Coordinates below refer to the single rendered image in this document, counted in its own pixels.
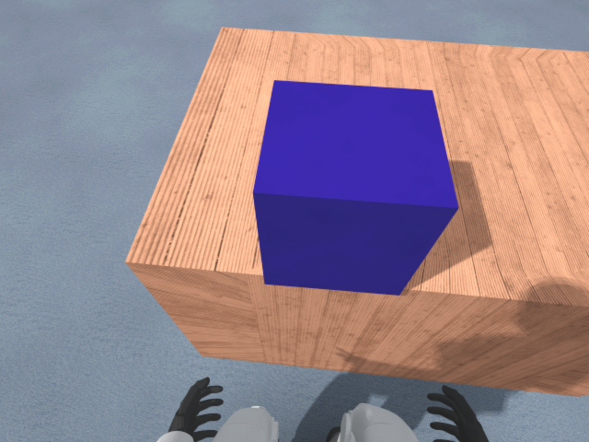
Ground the left robot hand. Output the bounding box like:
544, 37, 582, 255
168, 378, 224, 442

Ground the carton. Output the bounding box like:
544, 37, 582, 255
253, 80, 458, 296

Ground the left robot thigh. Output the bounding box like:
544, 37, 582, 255
213, 408, 279, 442

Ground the robot thigh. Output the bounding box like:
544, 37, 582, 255
213, 408, 279, 442
340, 405, 419, 442

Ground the pedestal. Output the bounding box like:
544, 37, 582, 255
125, 27, 589, 397

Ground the right robot hand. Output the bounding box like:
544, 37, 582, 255
427, 385, 489, 442

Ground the right robot thigh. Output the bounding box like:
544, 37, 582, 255
340, 405, 419, 442

